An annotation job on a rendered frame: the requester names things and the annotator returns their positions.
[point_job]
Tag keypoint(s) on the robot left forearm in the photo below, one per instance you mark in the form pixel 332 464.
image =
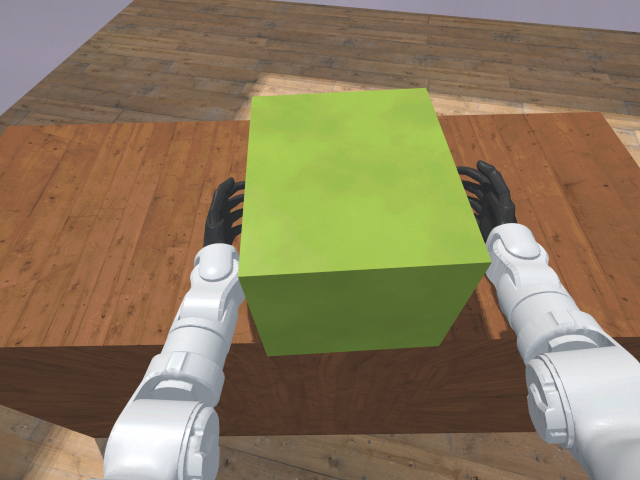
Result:
pixel 190 366

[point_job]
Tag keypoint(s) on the left robot upper arm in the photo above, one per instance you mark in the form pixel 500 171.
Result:
pixel 164 440

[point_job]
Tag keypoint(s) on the robot right forearm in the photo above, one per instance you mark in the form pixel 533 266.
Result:
pixel 538 308

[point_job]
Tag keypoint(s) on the robot left hand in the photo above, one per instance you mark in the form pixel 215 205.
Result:
pixel 219 219

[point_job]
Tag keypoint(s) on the robot right hand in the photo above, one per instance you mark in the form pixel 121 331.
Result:
pixel 494 206

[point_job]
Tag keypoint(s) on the pedestal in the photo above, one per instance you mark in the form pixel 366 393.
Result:
pixel 100 225

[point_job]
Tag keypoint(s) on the right robot upper arm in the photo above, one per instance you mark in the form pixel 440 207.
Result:
pixel 588 401

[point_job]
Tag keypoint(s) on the carton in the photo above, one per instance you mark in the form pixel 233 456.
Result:
pixel 357 233

